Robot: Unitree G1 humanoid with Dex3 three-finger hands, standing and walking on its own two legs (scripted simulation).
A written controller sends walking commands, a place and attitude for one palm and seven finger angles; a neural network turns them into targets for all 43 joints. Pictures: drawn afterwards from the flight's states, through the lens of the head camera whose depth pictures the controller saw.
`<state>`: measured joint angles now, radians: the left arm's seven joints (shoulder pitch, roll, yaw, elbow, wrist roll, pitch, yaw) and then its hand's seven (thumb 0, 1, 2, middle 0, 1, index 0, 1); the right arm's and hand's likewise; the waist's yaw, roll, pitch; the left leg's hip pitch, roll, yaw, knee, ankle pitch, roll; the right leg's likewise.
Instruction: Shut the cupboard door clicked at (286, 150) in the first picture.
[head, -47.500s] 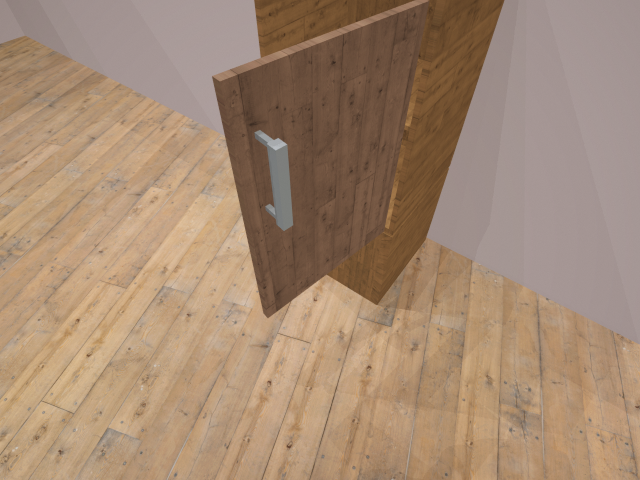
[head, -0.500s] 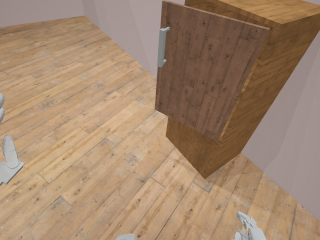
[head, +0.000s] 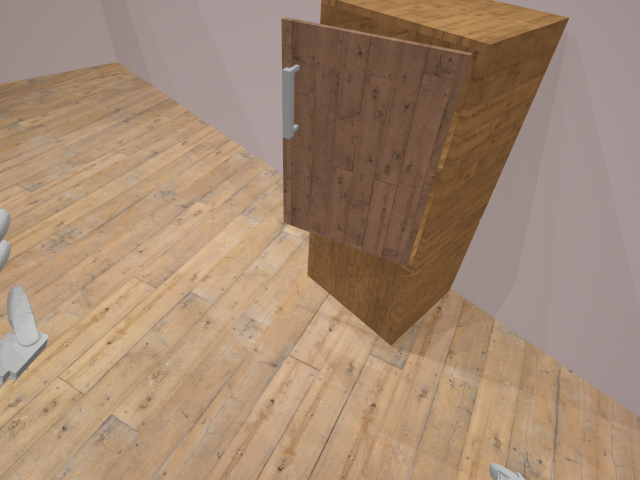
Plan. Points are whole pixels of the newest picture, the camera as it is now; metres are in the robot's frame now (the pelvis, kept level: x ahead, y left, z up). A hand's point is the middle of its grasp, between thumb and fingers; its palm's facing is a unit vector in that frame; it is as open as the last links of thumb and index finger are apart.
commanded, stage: stop stepping back and stand still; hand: left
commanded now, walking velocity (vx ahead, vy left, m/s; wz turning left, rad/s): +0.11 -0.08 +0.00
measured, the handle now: (291, 102) +0.93 +0.11 +0.08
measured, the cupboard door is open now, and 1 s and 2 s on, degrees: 21 21 21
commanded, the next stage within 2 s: let the arm hang, fingers relaxed in 0.76 s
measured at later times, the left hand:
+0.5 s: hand (70, 306) +0.24 +0.27 +0.16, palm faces +0.42 -0.79 -0.44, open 7.4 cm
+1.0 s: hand (124, 396) +0.23 +0.27 -0.02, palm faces +0.11 -0.90 -0.42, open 7.4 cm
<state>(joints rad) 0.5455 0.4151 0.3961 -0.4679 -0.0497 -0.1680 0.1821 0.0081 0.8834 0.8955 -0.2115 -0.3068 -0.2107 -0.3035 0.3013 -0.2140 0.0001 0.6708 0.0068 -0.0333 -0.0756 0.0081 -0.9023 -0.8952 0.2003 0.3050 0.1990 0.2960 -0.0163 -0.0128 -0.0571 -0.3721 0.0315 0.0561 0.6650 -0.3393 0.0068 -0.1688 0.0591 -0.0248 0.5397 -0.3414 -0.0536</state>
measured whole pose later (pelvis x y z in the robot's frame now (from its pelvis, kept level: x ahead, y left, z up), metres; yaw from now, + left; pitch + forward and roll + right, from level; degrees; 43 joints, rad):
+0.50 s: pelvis +0.04 +0.00 +0.01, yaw -1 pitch +1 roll -1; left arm 0.55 0.40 0.39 -0.44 -0.05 -0.16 0.17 0.01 0.88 0.90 -0.21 -0.31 -0.21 -0.30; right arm 0.21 -0.18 0.02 0.65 0.02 -0.05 -0.08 0.01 -0.90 -0.90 0.20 0.30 0.20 0.30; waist 0.01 -0.01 -0.02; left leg -0.31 0.03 0.09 0.52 -0.23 0.03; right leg -0.17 0.04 -0.02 0.47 -0.33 -0.03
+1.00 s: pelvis +0.02 +0.02 +0.00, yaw +0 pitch +1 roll -1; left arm 0.27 0.34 0.11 0.27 0.00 0.00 0.03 0.00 0.90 0.90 -0.20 -0.30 -0.20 -0.30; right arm 0.16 -0.30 0.00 0.74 0.00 -0.02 0.00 0.00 -0.90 -0.90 0.20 0.30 0.20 0.30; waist 0.00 0.07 -0.03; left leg -0.37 0.00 0.09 0.59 -0.25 0.06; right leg -0.23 0.01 -0.04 0.57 -0.37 -0.01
